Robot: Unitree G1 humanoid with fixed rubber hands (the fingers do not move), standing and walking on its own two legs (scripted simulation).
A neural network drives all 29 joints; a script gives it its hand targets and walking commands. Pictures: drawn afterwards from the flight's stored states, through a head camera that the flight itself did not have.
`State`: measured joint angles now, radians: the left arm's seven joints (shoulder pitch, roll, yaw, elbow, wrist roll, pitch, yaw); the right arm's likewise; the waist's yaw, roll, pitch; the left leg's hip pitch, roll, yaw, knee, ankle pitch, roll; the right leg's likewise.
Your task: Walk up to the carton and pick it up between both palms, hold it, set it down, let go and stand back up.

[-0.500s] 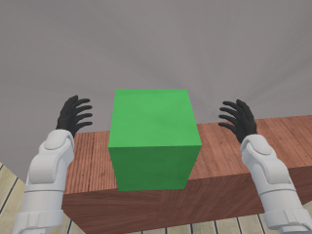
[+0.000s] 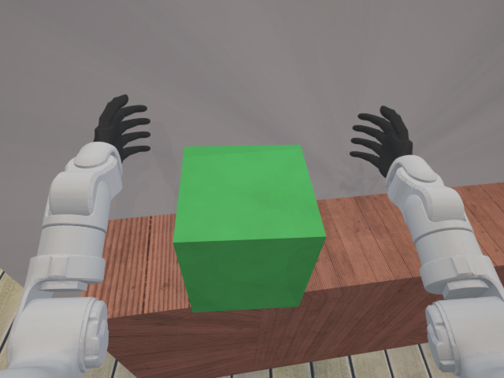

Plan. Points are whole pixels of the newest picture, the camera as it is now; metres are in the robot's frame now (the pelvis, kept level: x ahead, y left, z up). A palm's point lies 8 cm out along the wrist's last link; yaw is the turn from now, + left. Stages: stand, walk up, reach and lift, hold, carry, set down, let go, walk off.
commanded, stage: reach and lift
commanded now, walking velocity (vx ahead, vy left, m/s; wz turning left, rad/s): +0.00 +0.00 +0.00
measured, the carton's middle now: (244, 231) +0.39 +0.00 +0.00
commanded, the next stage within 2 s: none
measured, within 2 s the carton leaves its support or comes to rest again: neither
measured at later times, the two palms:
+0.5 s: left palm (130, 219) +0.37 +0.20 +0.06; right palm (355, 212) +0.38 -0.19 +0.06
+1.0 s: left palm (150, 221) +0.39 +0.17 +0.03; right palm (347, 213) +0.40 -0.18 +0.04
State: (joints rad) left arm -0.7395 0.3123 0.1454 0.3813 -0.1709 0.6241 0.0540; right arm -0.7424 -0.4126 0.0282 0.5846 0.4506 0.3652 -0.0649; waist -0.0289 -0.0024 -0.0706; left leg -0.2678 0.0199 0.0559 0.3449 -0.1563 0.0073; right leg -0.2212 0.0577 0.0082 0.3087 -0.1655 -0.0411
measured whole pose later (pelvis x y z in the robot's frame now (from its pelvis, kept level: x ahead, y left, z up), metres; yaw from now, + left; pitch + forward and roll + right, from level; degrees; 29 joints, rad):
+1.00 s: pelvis -0.02 +0.00 -0.02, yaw +0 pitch +15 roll -1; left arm -0.78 0.16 0.07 1.22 -0.13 -0.27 0.09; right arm -0.78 -0.21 0.09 1.17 0.35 -0.23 -0.10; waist 0.00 0.01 -0.19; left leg -0.62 0.03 0.02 0.57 -0.22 0.00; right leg -0.58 0.07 -0.02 0.54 -0.23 -0.05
